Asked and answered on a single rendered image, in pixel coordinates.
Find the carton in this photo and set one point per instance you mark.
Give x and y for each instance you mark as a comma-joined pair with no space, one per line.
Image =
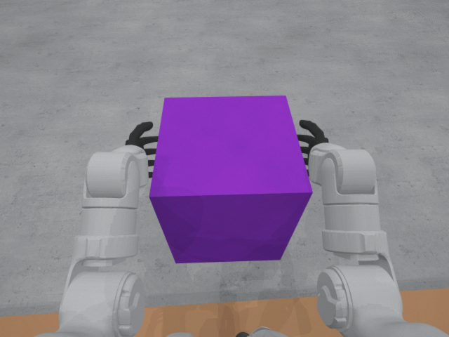
229,181

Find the robot right upper arm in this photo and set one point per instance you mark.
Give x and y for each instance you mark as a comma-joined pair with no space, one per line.
363,301

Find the robot left forearm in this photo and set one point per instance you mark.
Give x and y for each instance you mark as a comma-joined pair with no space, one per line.
108,219

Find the left robot hand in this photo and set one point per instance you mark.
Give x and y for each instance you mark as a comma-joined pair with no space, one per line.
134,139

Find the robot right forearm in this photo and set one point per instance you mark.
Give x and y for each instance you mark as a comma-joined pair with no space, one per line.
349,190

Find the robot right shin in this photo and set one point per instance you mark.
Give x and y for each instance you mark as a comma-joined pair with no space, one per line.
261,328

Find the right robot hand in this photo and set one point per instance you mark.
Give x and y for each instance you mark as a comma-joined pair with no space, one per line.
312,141

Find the robot left upper arm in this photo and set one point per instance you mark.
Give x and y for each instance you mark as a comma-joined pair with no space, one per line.
102,304

